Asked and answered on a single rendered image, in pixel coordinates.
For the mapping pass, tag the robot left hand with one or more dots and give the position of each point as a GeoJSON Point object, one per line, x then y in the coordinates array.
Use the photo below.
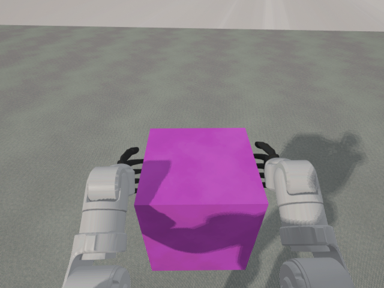
{"type": "Point", "coordinates": [124, 160]}

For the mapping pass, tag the robot left forearm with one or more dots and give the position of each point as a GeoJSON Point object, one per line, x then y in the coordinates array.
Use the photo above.
{"type": "Point", "coordinates": [102, 229]}

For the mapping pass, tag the robot right upper arm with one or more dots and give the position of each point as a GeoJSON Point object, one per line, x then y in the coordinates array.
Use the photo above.
{"type": "Point", "coordinates": [320, 272]}

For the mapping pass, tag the robot left upper arm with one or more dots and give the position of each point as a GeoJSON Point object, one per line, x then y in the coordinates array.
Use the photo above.
{"type": "Point", "coordinates": [104, 276]}

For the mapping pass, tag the robot right forearm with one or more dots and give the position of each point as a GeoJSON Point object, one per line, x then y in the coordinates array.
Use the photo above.
{"type": "Point", "coordinates": [303, 219]}

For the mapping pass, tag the carton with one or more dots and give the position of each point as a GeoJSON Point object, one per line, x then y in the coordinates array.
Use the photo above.
{"type": "Point", "coordinates": [200, 201]}

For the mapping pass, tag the robot right hand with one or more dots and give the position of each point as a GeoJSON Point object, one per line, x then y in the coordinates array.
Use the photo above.
{"type": "Point", "coordinates": [271, 154]}

